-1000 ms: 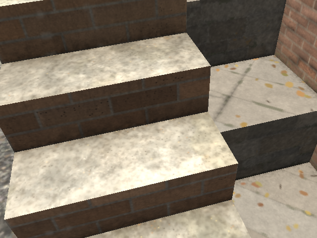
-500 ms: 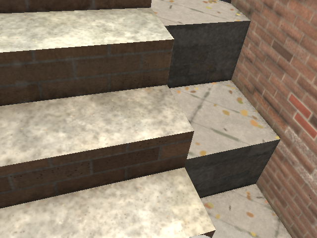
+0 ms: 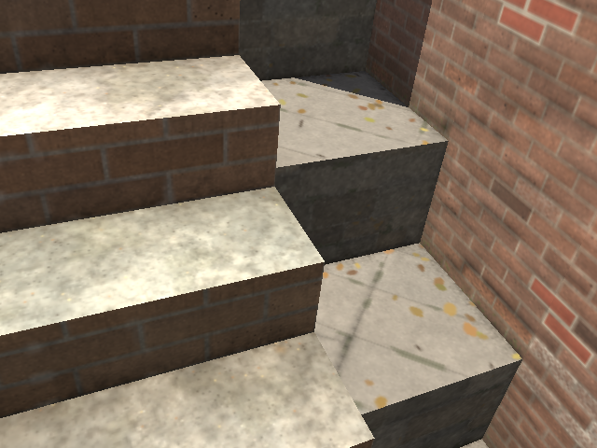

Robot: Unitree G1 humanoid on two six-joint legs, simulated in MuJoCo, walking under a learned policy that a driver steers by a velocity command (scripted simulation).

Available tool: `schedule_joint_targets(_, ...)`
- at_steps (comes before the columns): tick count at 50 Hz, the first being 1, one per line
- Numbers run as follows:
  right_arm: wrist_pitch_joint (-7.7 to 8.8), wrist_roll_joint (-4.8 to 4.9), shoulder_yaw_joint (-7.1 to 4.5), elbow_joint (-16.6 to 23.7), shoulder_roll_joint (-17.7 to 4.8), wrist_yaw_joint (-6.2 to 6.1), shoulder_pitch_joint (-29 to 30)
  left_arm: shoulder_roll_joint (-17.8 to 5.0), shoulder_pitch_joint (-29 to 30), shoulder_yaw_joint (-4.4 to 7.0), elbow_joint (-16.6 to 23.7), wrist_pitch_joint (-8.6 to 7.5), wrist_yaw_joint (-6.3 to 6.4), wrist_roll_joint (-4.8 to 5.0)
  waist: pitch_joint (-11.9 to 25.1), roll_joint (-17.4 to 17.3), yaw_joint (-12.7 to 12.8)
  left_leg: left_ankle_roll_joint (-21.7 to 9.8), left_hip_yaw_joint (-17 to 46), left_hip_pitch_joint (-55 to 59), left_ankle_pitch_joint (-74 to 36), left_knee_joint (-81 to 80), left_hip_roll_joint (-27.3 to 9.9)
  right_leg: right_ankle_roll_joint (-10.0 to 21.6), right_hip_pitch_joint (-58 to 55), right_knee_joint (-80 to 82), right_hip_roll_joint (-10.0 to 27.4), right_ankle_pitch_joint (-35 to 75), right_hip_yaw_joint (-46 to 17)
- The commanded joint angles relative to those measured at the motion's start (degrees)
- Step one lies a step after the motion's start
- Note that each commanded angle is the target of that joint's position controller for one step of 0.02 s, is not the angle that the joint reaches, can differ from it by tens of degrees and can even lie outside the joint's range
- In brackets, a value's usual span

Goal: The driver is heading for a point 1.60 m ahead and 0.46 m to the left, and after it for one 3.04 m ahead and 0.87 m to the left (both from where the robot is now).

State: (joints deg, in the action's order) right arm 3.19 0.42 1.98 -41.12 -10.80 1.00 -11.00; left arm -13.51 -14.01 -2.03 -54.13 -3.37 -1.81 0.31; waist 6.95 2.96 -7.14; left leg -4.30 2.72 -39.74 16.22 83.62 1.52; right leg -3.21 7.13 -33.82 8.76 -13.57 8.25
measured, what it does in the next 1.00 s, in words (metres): steps on the spot: left foot, then right foot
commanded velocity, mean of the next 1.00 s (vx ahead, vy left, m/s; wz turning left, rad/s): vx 0.06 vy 0.00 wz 0.00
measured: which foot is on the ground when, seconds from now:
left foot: up 0.00-0.02, down 0.04-1.00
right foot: down 0.00-0.00, up 0.02-0.28, down 0.30-1.00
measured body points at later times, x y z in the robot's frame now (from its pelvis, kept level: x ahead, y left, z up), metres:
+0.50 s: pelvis +0.06 +0.05 +0.00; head +0.06 +0.05 +0.45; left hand +0.13 +0.26 -0.15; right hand +0.03 -0.15 -0.16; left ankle +0.00 +0.10 -0.74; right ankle +0.03 -0.07 -0.74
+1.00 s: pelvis +0.02 +0.04 +0.00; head +0.02 +0.04 +0.45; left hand +0.01 +0.25 -0.16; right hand -0.01 -0.16 -0.16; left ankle +0.00 +0.10 -0.74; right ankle +0.03 -0.07 -0.74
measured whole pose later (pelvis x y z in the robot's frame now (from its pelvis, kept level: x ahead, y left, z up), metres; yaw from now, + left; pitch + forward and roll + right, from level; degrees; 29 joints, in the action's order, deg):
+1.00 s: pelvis +0.02 +0.04 +0.00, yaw +0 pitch -1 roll +1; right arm -1.0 -0.5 1.4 -65.1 -7.8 0.5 -18.2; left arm -7.7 -17.8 -3.3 -61.1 3.3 2.0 0.4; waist -1.3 0.0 0.6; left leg -5.8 3.1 -7.3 11.9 20.7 7.8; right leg 0.7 11.9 -25.4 0.5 -12.3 0.8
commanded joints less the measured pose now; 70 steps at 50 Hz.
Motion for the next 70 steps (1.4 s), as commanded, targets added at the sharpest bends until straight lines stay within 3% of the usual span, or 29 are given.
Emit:
schedule_joint_targets(1, -2.58, -2.10, -2.89, -12.80, -4.48, 0.74, -24.13, -5.75, 13.95, 1.29, 14.02, -1.97, -0.23, 0.93, -3.17, -5.93, -5.90, -5.16, 0.85, 24.83, -24.52, -63.59, -5.38, 3.50, 0.23, -18.81, -0.40, 13.96, -0.87)
schedule_joint_targets(2, -2.98, -2.45, -1.05, -14.14, 1.18, 1.30, -17.81, -2.07, 13.64, 0.46, 16.48, -2.01, -0.44, 1.70, -9.57, -8.09, 0.83, -5.02, 6.56, 21.01, -29.81, -77.81, -7.82, 3.86, 2.14, -31.66, -3.46, -4.22, -3.65)
schedule_joint_targets(3, -2.03, -4.18, -0.02, -15.58, 1.86, 2.33, -14.16, -1.57, 9.43, 1.10, 16.15, -1.98, -0.64, -0.17, -11.16, -12.31, 7.50, -0.97, 6.58, 34.04, -63.09, -59.61, -7.22, 7.10, 23.79, -55.27, -8.77, -13.98, -7.03)
schedule_joint_targets(4, -1.34, -2.86, -0.87, -16.29, -1.90, 2.38, -18.24, 5.01, -1.18, 0.29, 12.12, -2.54, -1.58, -0.66, -10.17, -14.82, 11.08, 1.56, 8.50, 32.66, -90.38, -51.69, -8.36, 7.24, 27.05, -60.46, -17.03, -10.15, -18.04)
schedule_joint_targets(5, -1.72, -0.45, -2.72, -15.96, -6.68, 2.67, -17.28, 5.18, -6.54, 0.64, 9.55, -1.86, -2.14, -1.59, -5.58, -11.79, 12.98, -0.25, 12.97, 34.48, -82.07, -52.85, -10.02, 5.30, 27.89, -59.87, -16.46, -6.65, -19.28)
schedule_joint_targets(6, -1.77, 0.12, -4.25, -14.12, -10.88, 2.70, -15.10, 2.03, -0.45, 1.03, 11.22, -1.50, -2.46, -0.22, -3.49, -7.56, 10.52, -4.15, 23.49, 33.91, -49.39, -56.00, -13.14, 3.62, 30.38, -61.09, -14.79, -3.88, -21.62)
schedule_joint_targets(7, -1.40, -0.49, -4.75, -12.81, -11.29, 2.45, -9.72, 0.06, 5.77, 1.26, 12.04, -0.45, -1.94, 1.85, -5.94, -3.14, 10.20, -5.52, 28.81, 30.40, -32.23, -57.08, -15.62, 1.71, 33.88, -60.71, -13.53, -4.72, -23.36)
schedule_joint_targets(8, -0.46, 0.15, -4.40, -11.56, -10.13, 1.91, -6.92, -1.77, 10.50, 1.31, 13.61, 0.39, -0.37, 2.01, -9.68, -0.66, 9.99, -6.48, 27.66, 31.60, -37.84, -59.99, -17.20, -0.93, 36.80, -54.78, -13.26, -10.89, -21.60)
schedule_joint_targets(9, 0.57, -1.06, -2.66, -11.07, -4.33, 0.84, -5.93, -1.29, 13.81, 1.06, 14.22, 1.66, 0.30, 1.96, -9.32, 1.25, 10.43, -5.05, 25.84, 32.54, -39.60, -59.17, -16.85, -2.92, 34.60, -47.59, -10.80, -11.17, -22.16)
schedule_joint_targets(10, 0.70, -1.65, -0.81, -10.27, 1.02, -0.91, -4.94, 1.83, 18.99, -0.45, 15.83, 3.02, 1.06, 0.87, -8.97, 1.73, 10.31, -2.42, 22.52, 31.17, -40.46, -59.95, -15.73, -4.14, 30.23, -32.12, -6.98, -14.84, -19.77)
schedule_joint_targets(11, -0.43, -1.22, -0.63, -12.08, 1.42, -2.57, -7.66, 2.42, 20.28, -1.05, 15.73, 4.67, 1.58, 0.41, -7.25, -4.51, 8.53, 0.71, 14.78, 31.10, -43.36, -61.75, -11.86, -4.71, 23.52, -22.52, -7.50, -17.98, -12.54)
schedule_joint_targets(12, -1.09, -1.23, -0.74, -13.56, 1.52, -3.41, -11.70, 2.61, 19.05, -1.11, 12.91, 6.33, 1.44, 0.84, -5.72, -8.86, 5.20, 2.41, 7.83, 28.26, -54.13, -62.88, -8.38, -4.37, 13.95, -14.84, -10.70, -15.53, -5.17)
schedule_joint_targets(13, -0.78, -2.40, -0.35, -14.47, 1.67, -3.74, -15.71, 1.39, 17.92, -0.22, 10.98, 6.71, 1.73, 1.72, -4.64, -14.71, 3.37, 1.57, 7.24, 31.36, -73.35, -60.49, -7.78, -3.68, 11.35, -10.41, -10.89, -4.94, -5.42)
schedule_joint_targets(14, -0.70, -2.67, -0.28, -15.77, 0.75, -4.34, -17.11, -0.26, 12.50, 0.78, 7.45, 7.17, 2.00, 2.11, -1.40, -17.55, 5.19, 1.53, 7.55, 35.52, -84.60, -57.71, -9.47, -1.69, 9.48, -8.33, -9.71, -0.36, -6.47)
schedule_joint_targets(15, -0.77, -2.17, -0.50, -16.01, -0.19, -4.43, -17.97, -1.08, 9.22, 1.05, 5.84, 7.42, 1.98, 2.30, 0.75, -17.89, 5.66, 1.40, 8.05, 38.95, -85.29, -56.46, -10.14, 0.47, 8.35, -1.06, -8.66, 1.68, -6.97)
schedule_joint_targets(16, -0.87, -2.13, -0.68, -16.35, -1.36, -3.88, -16.16, -1.94, 6.53, 1.54, 4.00, 7.32, 1.48, 2.25, 2.20, -14.04, 7.19, 1.20, 8.16, 41.44, -82.04, -55.03, -9.88, 3.10, 5.63, 5.82, -7.97, 6.78, -7.62)
schedule_joint_targets(17, -1.40, -2.10, -1.53, -16.98, -3.92, -3.74, -17.44, -4.24, 6.47, 2.38, 3.00, 6.97, 1.10, 1.81, 1.34, -9.17, 6.17, 2.59, 9.20, 45.93, -80.02, -54.39, -8.63, 4.75, 6.63, 7.26, -8.44, 9.36, -7.67)
schedule_joint_targets(19, -1.52, -1.49, -2.22, -17.67, -4.63, -2.46, -17.30, -1.93, 7.47, 1.75, 1.17, 7.38, 1.39, 0.22, -2.72, -4.80, 4.40, 2.27, 10.36, 39.18, -60.69, -53.38, -7.11, 6.35, 2.00, 9.92, -6.51, 15.87, -8.53)
schedule_joint_targets(21, -0.79, -1.91, -1.33, -20.68, 1.74, 0.17, -21.91, 3.27, 7.27, 0.07, 0.55, 8.31, 1.89, -1.32, -3.56, 2.53, 2.38, 3.15, 8.53, 26.19, -24.60, -54.37, -2.78, 9.02, -6.91, 6.79, -2.97, 33.09, -10.91)
schedule_joint_targets(22, -0.72, -1.82, -0.78, -22.20, 4.50, 0.86, -22.15, 5.36, 8.14, -0.75, 0.95, 8.66, 2.08, -1.51, -5.46, 2.57, 1.80, 2.55, 8.08, 26.12, -14.09, -61.31, -2.41, 8.87, -4.41, 6.52, -3.02, 29.83, -10.35)
schedule_joint_targets(23, -0.82, -1.58, -0.75, -22.30, 4.45, 0.74, -20.01, 3.57, 7.47, -0.35, 1.05, 8.34, 2.16, -0.89, -7.76, 0.07, 3.00, 1.76, 8.03, 27.86, -20.01, -65.73, -2.16, 8.19, -1.97, 6.82, -4.06, 25.35, -10.20)
schedule_joint_targets(25, -1.56, -1.59, -1.22, -21.82, 1.08, -0.08, -16.03, 1.55, 2.34, 0.10, -0.16, 7.23, 1.80, 0.23, -4.96, -6.73, 6.21, 0.37, 6.29, 35.48, -42.37, -65.10, -2.69, 7.52, 0.53, 6.48, -4.86, 19.12, -11.30)
schedule_joint_targets(26, -1.92, -1.21, -1.38, -22.02, -0.03, 0.03, -14.28, 3.03, 1.15, -0.32, -1.02, 7.31, 1.84, 0.51, -4.47, -8.39, 7.08, -1.17, 6.38, 34.30, -37.48, -63.70, -2.84, 6.84, 0.65, 8.38, -4.92, 13.98, -10.67)
schedule_joint_targets(27, -2.16, -0.86, -1.35, -21.74, 0.36, 0.01, -12.73, 1.75, 1.30, -0.17, -1.85, 7.50, 1.98, 0.56, -6.40, -5.13, 6.86, -1.60, 6.23, 33.75, -33.77, -64.42, -2.62, 6.52, 2.21, 8.61, -5.30, 12.03, -10.49)
schedule_joint_targets(28, -2.47, -1.29, -1.40, -21.99, -0.27, -0.26, -12.49, 0.74, 2.14, -0.13, -2.01, 7.47, 2.13, 0.39, -7.43, -3.02, 6.01, -1.11, 6.20, 34.03, -33.07, -64.98, -2.60, 6.06, 3.11, 8.55, -5.25, 13.55, -10.06)
schedule_joint_targets(33, -3.39, -0.90, -1.67, -22.60, -1.30, -0.49, -11.95, 1.19, -2.30, -0.81, -3.59, 7.48, 3.12, -0.35, -7.78, -1.12, 6.68, -1.08, 5.70, 33.18, -22.93, -66.62, -1.80, 5.60, 2.76, 9.88, -5.04, 8.80, -9.73)
schedule_joint_targets(40, -3.72, -0.99, -1.37, -23.56, -0.46, -0.32, -11.32, 1.16, -4.84, -0.92, -4.91, 7.06, 3.60, -0.06, -11.56, -1.44, 7.10, -1.33, 5.85, 29.09, -11.27, -68.36, -1.46, 6.49, 4.13, 11.44, -4.78, 4.22, -9.71)
schedule_joint_targets(48, -3.98, -0.76, -1.07, -23.42, -1.11, -0.70, -10.51, 0.94, -6.10, -0.53, -5.69, 6.32, 4.07, 0.01, -12.50, -2.36, 7.57, -2.07, 6.04, 26.97, -3.90, -68.60, -0.90, 6.80, 4.79, 12.63, -5.21, 0.58, -9.50)
schedule_joint_targets(70, -3.86, -0.77, -0.69, -23.91, -0.64, -0.91, -12.69, 0.96, -7.68, -0.34, -6.71, 5.97, 3.85, 0.16, -12.14, -2.60, 7.54, -2.06, 6.25, 28.61, -8.61, -68.54, -1.28, 6.80, 4.18, 13.31, -5.34, 3.23, -9.41)
Keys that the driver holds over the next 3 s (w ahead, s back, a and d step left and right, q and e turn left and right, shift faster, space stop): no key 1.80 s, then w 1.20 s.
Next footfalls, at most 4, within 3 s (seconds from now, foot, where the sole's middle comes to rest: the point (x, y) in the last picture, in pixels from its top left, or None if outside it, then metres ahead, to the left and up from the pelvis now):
0.04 left None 0.04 0.10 -0.78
0.30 right None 0.07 -0.07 -0.78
2.48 left None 0.27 0.21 -0.58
2.96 right None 0.27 -0.01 -0.59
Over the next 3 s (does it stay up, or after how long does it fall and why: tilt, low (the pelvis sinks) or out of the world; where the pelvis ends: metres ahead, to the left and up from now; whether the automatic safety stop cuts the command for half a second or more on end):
stays up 0.21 0.08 0.16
